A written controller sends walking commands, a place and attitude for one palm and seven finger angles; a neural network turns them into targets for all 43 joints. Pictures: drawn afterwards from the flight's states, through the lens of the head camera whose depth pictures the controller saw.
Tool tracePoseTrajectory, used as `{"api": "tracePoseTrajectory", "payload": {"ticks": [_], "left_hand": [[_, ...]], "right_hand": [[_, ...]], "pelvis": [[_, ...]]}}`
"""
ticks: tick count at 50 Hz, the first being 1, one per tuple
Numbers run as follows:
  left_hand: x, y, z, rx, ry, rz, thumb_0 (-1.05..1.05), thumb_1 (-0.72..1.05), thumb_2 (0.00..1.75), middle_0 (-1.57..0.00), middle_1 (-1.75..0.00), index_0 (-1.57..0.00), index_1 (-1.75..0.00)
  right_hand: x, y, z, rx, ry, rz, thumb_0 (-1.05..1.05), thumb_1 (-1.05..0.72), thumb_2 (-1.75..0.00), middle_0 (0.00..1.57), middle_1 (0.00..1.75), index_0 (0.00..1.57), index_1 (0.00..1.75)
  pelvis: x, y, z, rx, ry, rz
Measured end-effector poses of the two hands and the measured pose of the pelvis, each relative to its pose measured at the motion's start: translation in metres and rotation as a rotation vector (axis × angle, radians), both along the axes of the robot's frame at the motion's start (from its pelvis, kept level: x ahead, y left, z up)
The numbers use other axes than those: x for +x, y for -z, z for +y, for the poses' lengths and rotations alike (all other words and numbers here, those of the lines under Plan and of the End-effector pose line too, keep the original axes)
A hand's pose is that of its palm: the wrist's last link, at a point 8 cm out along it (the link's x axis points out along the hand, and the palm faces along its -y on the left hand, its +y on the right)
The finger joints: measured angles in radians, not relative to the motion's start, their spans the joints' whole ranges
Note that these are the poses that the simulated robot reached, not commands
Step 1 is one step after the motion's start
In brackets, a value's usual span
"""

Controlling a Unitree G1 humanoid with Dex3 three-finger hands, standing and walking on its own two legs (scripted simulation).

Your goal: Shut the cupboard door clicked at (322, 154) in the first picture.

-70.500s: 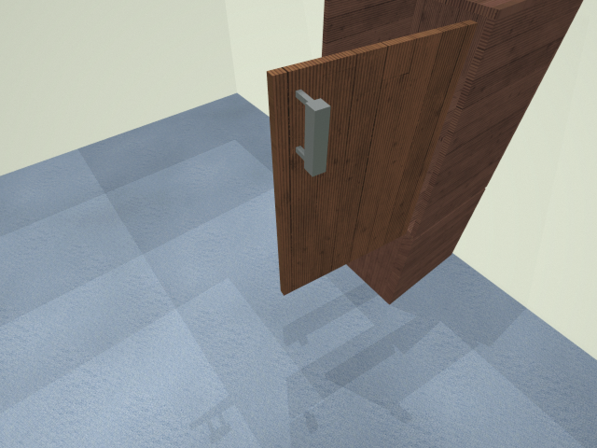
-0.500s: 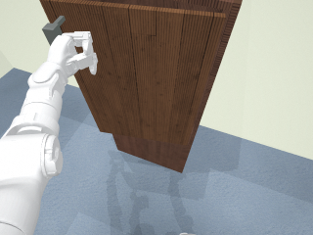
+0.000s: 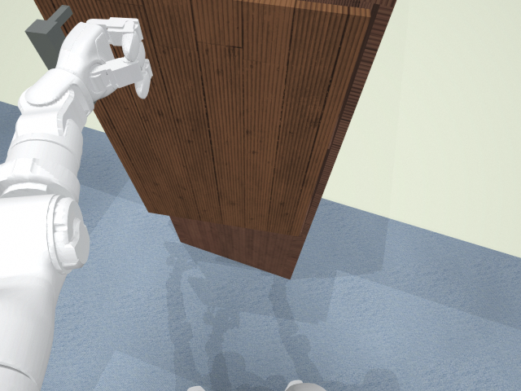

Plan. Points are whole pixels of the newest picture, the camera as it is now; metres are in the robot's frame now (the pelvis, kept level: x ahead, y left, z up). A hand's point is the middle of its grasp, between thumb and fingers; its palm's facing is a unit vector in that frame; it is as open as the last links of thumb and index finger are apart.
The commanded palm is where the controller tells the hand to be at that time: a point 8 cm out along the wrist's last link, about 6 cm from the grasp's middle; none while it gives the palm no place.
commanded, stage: push the door shut along its arc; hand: left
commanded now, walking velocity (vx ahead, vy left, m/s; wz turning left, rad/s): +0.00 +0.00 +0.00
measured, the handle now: (74, 60) +0.56 +0.20 +0.18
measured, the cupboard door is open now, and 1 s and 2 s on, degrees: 10 1 1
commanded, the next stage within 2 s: pull the fist back off the door in 0.14 s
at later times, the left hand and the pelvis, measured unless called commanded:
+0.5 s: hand (168, 53) +0.56 +0.07 +0.19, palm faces +0.04 -1.00 -0.02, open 3.0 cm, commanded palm +0.52 +0.12 +0.18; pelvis +0.00 +0.01 -0.01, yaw +0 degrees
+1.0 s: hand (153, 109) +0.46 +0.09 +0.17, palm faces -0.02 -1.00 +0.01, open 3.1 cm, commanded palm +0.44 +0.14 +0.18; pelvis +0.00 +0.00 +0.02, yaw +0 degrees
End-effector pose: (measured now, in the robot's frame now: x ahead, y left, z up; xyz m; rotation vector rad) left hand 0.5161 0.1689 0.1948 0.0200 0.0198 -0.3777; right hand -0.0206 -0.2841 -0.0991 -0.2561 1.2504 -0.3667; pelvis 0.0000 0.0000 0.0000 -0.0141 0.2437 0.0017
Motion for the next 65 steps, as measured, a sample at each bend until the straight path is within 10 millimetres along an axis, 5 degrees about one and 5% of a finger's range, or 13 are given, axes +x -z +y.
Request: {"api": "tracePoseTrajectory", "payload": {"ticks": [15, 22, 29, 36, 41, 47, 56, 60, 65], "left_hand": [[0.008, 0.003, -0.019, -0.068, -0.04, 0.025, 0.01, 0.96, 0.98, -1.3, -1.5, -1.3, -1.5], [0.018, 0.006, -0.037, -0.069, -0.396, 0.004, 0.0, 0.86, 0.93, -1.3, -1.5, -1.3, -1.5], [0.01, 0.015, -0.044, 0.02, -0.383, 0.019, 0.0, 0.89, 0.91, -1.3, -1.5, -1.3, -1.5], [-0.005, 0.004, -0.035, -0.061, -0.387, -0.031, 0.01, 0.9, 0.9, -1.3, -1.5, -1.3, -1.5], [-0.025, 0.003, -0.023, -0.005, -0.372, -0.069, 0.01, 0.9, 0.9, -1.3, -1.5, -1.3, -1.5], [-0.061, 0.025, -0.017, -0.035, -0.36, 0.003, 0.01, 0.9, 0.9, -1.3, -1.5, -1.3, -1.5], [-0.087, 0.004, -0.034, -0.021, -0.335, -0.083, 0.01, 0.9, 0.9, -1.3, -1.5, -1.3, -1.5], [-0.083, 0.0, -0.036, -0.02, -0.347, -0.029, 0.01, 0.9, 0.9, -1.3, -1.5, -1.3, -1.5], [-0.077, 0.003, -0.03, -0.023, -0.367, -0.004, 0.01, 0.9, 0.9, -1.3, -1.5, -1.3, -1.5]], "right_hand": [[0.024, 0.01, 0.007, 0.006, -0.066, -0.03, 0.01, -0.9, -0.9, 0.2, 0.29, 0.2, 0.3], [0.01, 0.014, 0.031, 0.121, -0.094, -0.022, 0.01, -0.91, -0.9, 0.2, 0.29, 0.2, 0.3], [-0.02, 0.018, 0.05, 0.211, -0.002, 0.021, 0.01, -0.91, -0.9, 0.2, 0.29, 0.2, 0.3], [-0.026, 0.009, 0.039, 0.183, 0.035, 0.015, 0.01, -0.9, -0.9, 0.2, 0.29, 0.2, 0.3], [-0.005, 0.006, 0.021, 0.155, 0.014, -0.039, 0.01, -0.91, -0.9, 0.2, 0.29, 0.2, 0.3], [0.048, -0.001, 0.007, 0.117, -0.052, -0.159, 0.01, -0.91, -0.9, 0.2, 0.29, 0.2, 0.3], [0.132, -0.018, 0.02, 0.115, -0.174, -0.385, 0.01, -0.91, -0.9, 0.19, 0.29, 0.2, 0.3], [0.143, -0.021, 0.032, 0.14, -0.192, -0.422, 0.01, -0.91, -0.9, 0.2, 0.29, 0.2, 0.3], [0.128, -0.013, 0.04, 0.169, -0.183, -0.391, 0.01, -0.91, -0.9, 0.2, 0.29, 0.2, 0.3]], "pelvis": [[-0.005, 0.007, 0.006, -0.008, -0.024, 0.03], [-0.006, 0.007, 0.006, -0.004, -0.015, 0.062], [0.002, 0.0, 0.003, 0.008, 0.023, 0.026], [0.008, -0.009, -0.002, 0.009, 0.037, -0.034], [0.009, -0.011, -0.005, 0.01, 0.033, -0.064], [0.007, -0.015, -0.004, 0.01, 0.018, -0.113], [-0.004, -0.016, -0.004, 0.015, -0.01, -0.165], [-0.007, -0.015, -0.004, 0.018, -0.012, -0.165], [-0.01, -0.015, -0.003, 0.019, -0.007, -0.156]]}}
